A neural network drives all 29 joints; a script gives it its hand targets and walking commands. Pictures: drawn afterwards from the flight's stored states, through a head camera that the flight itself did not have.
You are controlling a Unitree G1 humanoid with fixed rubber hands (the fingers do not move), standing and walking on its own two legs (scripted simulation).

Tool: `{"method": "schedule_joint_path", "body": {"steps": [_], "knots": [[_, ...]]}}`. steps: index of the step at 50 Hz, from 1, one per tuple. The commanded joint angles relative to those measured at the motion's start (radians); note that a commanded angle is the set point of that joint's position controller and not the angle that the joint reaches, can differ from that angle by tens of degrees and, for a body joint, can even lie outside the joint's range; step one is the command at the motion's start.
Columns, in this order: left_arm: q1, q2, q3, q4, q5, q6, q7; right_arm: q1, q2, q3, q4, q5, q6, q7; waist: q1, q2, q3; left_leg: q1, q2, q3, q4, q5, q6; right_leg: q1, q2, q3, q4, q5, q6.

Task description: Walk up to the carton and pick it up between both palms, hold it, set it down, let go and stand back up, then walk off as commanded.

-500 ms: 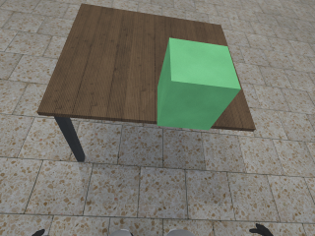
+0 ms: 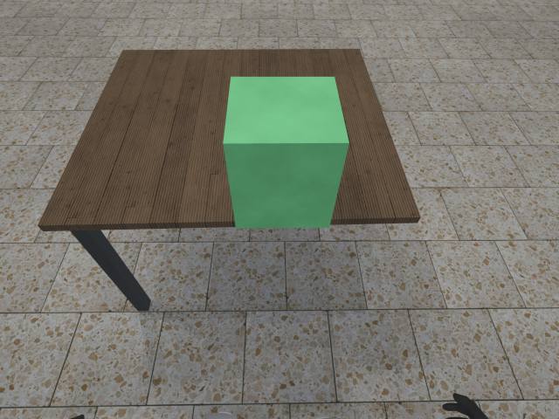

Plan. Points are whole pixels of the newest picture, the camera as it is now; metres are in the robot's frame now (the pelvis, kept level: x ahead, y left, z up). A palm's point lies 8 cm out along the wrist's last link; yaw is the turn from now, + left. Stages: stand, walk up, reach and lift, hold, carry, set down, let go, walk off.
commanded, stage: walk off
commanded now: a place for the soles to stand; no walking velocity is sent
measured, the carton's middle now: (282, 156) +0.62 +0.01 -0.04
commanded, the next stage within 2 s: stand in 0.30 s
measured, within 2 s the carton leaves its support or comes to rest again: neither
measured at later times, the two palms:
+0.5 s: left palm out of the picture +0.09 +0.29 -0.08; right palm out of the picture +0.07 -0.34 -0.13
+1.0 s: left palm out of the picture +0.08 +0.32 -0.10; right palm out of the picture +0.11 -0.29 -0.10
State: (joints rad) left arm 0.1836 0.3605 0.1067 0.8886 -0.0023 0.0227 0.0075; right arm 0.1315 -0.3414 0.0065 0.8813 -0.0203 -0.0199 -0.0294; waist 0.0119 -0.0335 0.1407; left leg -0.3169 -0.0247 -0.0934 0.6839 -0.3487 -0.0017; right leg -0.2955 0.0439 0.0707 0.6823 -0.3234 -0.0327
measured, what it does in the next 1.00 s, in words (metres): steps on the spot: left foot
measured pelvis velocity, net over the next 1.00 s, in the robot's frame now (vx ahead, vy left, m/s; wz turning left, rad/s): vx -0.01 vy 0.01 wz -0.01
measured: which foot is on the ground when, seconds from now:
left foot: up 0.00-0.56, down 0.58-1.00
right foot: down 0.00-1.00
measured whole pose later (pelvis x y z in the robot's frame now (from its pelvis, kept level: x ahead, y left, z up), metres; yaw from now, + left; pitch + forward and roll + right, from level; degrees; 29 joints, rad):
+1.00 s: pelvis -0.01 +0.01 +0.00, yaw -1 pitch -3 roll +0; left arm 0.18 0.36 0.11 0.89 0.00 0.00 0.01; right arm 0.12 -0.38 0.01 0.86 -0.01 0.02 0.00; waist 0.01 0.00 0.11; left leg -0.32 -0.07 -0.09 0.64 -0.26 0.00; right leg -0.29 0.06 0.07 0.67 -0.31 -0.03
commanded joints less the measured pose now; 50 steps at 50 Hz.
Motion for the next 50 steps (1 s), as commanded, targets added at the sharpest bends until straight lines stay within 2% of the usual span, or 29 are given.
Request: {"method": "schedule_joint_path", "body": {"steps": [1,2,4,6,8,10,17,20,24,26,27,28,29,30,31,32,33,34,36,37,39,40,42,44,45,47,50], "knots": [[-0.036,0.278,0.029,-0.072,0.025,-0.062,0.011,0.041,-0.221,-0.102,-0.044,0.025,0.020,0.006,-0.029,-0.062,-0.053,-0.112,-0.026,-0.092,0.244,-0.164,0.015,-0.005,-0.289,0.377,-0.404,-0.011,-0.105],[-0.017,0.262,0.023,-0.068,0.024,-0.066,0.013,0.036,-0.221,-0.101,-0.040,0.028,0.024,0.011,-0.025,-0.062,-0.059,-0.130,-0.021,-0.101,0.224,-0.127,0.007,0.041,-0.255,0.339,-0.399,0.025,-0.053],[0.024,0.246,0.022,-0.062,0.018,-0.072,0.018,0.038,-0.217,-0.093,-0.039,0.020,0.026,0.012,-0.008,-0.056,-0.093,-0.181,-0.016,-0.090,0.200,-0.074,-0.003,0.175,-0.227,0.299,-0.366,0.122,0.001],[0.059,0.230,0.018,-0.051,0.013,-0.071,0.017,0.042,-0.222,-0.094,-0.032,0.011,0.028,0.008,0.010,-0.089,-0.130,-0.196,-0.020,-0.075,0.191,-0.060,-0.012,0.269,-0.213,0.284,-0.340,0.220,0.022],[0.071,0.224,0.016,-0.051,0.011,-0.069,0.020,0.043,-0.217,-0.096,-0.028,0.011,0.033,0.006,0.015,-0.096,-0.154,-0.194,-0.024,-0.076,0.190,-0.053,-0.013,0.310,-0.218,0.285,-0.323,0.286,0.028],[0.061,0.220,0.017,-0.051,0.009,-0.066,0.021,0.049,-0.220,-0.097,-0.017,0.012,0.036,0.002,0.014,-0.100,-0.149,-0.185,-0.025,-0.080,0.189,-0.050,-0.013,0.300,-0.221,0.288,-0.325,0.297,0.023],[0.048,0.224,0.018,-0.057,0.012,-0.061,0.023,0.052,-0.235,-0.098,-0.012,0.012,0.033,-0.001,0.019,-0.084,-0.154,-0.163,-0.009,-0.077,0.179,-0.096,-0.006,0.283,-0.247,0.310,-0.313,0.289,-0.028],[0.046,0.229,0.018,-0.056,0.016,-0.060,0.023,0.051,-0.228,-0.095,-0.022,0.011,0.028,-0.001,0.019,-0.077,-0.156,-0.153,0.009,-0.074,0.122,-0.128,-0.001,0.285,-0.260,0.320,-0.292,0.314,-0.052],[0.016,0.232,0.014,-0.062,0.021,-0.056,0.018,0.065,-0.221,-0.093,-0.023,0.012,0.015,0.003,0.005,-0.100,-0.174,-0.077,0.036,-0.043,-0.005,-0.129,0.017,0.237,-0.250,0.288,-0.262,0.309,-0.081],[-0.019,0.233,0.011,-0.069,0.021,-0.050,0.014,0.081,-0.212,-0.090,-0.019,0.011,0.006,0.007,-0.016,-0.107,-0.179,0.011,0.043,-0.022,-0.094,-0.075,0.031,0.162,-0.237,0.249,-0.239,0.284,-0.089],[-0.037,0.236,0.009,-0.068,0.014,-0.046,0.019,0.088,-0.219,-0.097,-0.017,0.003,0.010,0.008,-0.028,-0.088,-0.167,0.058,0.035,-0.028,-0.150,0.003,0.040,0.112,-0.228,0.227,-0.206,0.317,-0.076],[-0.062,0.236,0.006,-0.070,0.009,-0.043,0.017,0.097,-0.222,-0.098,-0.015,0.005,0.003,0.007,-0.047,-0.060,-0.180,0.154,0.053,-0.062,-0.239,0.150,0.050,0.041,-0.200,0.187,-0.160,0.337,-0.069],[-0.060,0.217,0.000,-0.074,0.000,-0.040,0.016,0.080,-0.250,-0.104,-0.020,-0.003,-0.003,0.003,-0.037,0.001,-0.212,0.215,0.102,-0.162,-0.243,0.324,0.076,-0.013,-0.149,0.142,-0.109,0.309,-0.036],[-0.044,0.206,0.002,-0.073,-0.007,-0.037,0.018,0.057,-0.284,-0.110,-0.034,-0.007,-0.005,0.002,-0.023,0.043,-0.248,0.205,0.184,-0.279,-0.250,0.397,0.128,-0.001,-0.084,0.085,-0.025,0.237,-0.003],[-0.009,0.199,0.003,-0.059,-0.007,-0.031,0.018,0.009,-0.295,-0.103,-0.054,-0.006,-0.006,0.004,-0.003,0.073,-0.241,0.128,0.263,-0.347,-0.279,0.348,0.184,0.041,-0.019,0.022,0.048,0.071,0.017],[0.028,0.214,0.010,-0.037,-0.003,-0.027,0.017,-0.036,-0.282,-0.095,-0.067,-0.002,-0.007,0.009,0.018,0.095,-0.224,0.050,0.292,-0.355,-0.273,0.294,0.223,0.073,0.012,-0.008,0.090,-0.211,0.019],[0.036,0.224,0.010,-0.041,0.002,-0.025,0.016,-0.045,-0.276,-0.092,-0.072,0.003,-0.006,0.014,0.025,0.112,-0.193,-0.003,0.284,-0.334,-0.268,0.229,0.227,0.093,-0.003,-0.008,0.053,-0.283,0.009],[0.030,0.223,0.011,-0.035,0.007,-0.029,0.012,-0.048,-0.270,-0.088,-0.074,0.002,-0.001,0.015,0.026,0.134,-0.159,-0.053,0.246,-0.299,-0.270,0.150,0.192,0.116,-0.008,0.001,-0.013,-0.260,-0.005],[0.005,0.238,0.015,-0.030,0.009,-0.038,0.008,-0.020,-0.255,-0.088,-0.078,0.004,0.003,0.016,0.010,0.130,-0.152,-0.034,0.176,-0.226,-0.246,0.129,0.117,0.126,-0.035,0.026,-0.138,-0.085,-0.019],[-0.006,0.255,0.017,-0.028,0.010,-0.043,0.007,-0.022,-0.246,-0.088,-0.087,0.007,0.004,0.017,0.000,0.113,-0.164,-0.024,0.142,-0.197,-0.219,0.118,0.095,0.108,-0.073,0.078,-0.154,-0.022,-0.024],[-0.018,0.265,0.013,-0.037,0.012,-0.047,0.009,-0.034,-0.242,-0.090,-0.095,0.011,0.005,0.017,-0.008,0.116,-0.174,0.015,0.092,-0.151,-0.162,0.120,0.076,0.063,-0.127,0.154,-0.198,0.035,-0.044],[-0.037,0.265,0.014,-0.042,0.013,-0.049,0.009,-0.030,-0.231,-0.087,-0.093,0.014,0.007,0.018,-0.015,0.106,-0.167,0.026,0.075,-0.146,-0.142,0.114,0.069,0.036,-0.148,0.191,-0.227,0.019,-0.056],[-0.052,0.282,0.015,-0.045,0.022,-0.052,0.010,-0.030,-0.234,-0.092,-0.088,0.021,0.015,0.022,-0.024,0.049,-0.126,0.046,0.035,-0.128,-0.064,0.041,0.072,-0.062,-0.193,0.262,-0.298,-0.079,-0.089],[-0.080,0.296,0.020,-0.052,0.025,-0.051,0.007,0.003,-0.229,-0.096,-0.072,0.022,0.019,0.026,-0.041,0.006,-0.095,0.057,0.004,-0.099,-0.033,-0.041,0.070,-0.111,-0.218,0.290,-0.322,-0.140,-0.116],[-0.087,0.295,0.021,-0.061,0.024,-0.050,0.007,0.012,-0.235,-0.099,-0.074,0.021,0.017,0.027,-0.044,-0.008,-0.098,0.074,0.006,-0.094,-0.038,-0.038,0.069,-0.126,-0.215,0.283,-0.318,-0.131,-0.113],[-0.084,0.283,0.017,-0.070,0.023,-0.049,0.005,0.009,-0.249,-0.103,-0.072,0.020,0.014,0.028,-0.041,0.004,-0.104,0.089,0.027,-0.115,-0.083,-0.028,0.075,-0.140,-0.187,0.251,-0.299,-0.136,-0.088],[-0.065,0.247,0.011,-0.067,0.018,-0.044,0.002,-0.022,-0.268,-0.102,-0.083,0.012,0.008,0.028,-0.022,0.063,-0.122,0.039,0.110,-0.218,-0.229,-0.060,0.107,-0.078,-0.095,0.143,-0.193,-0.148,-0.026]]}}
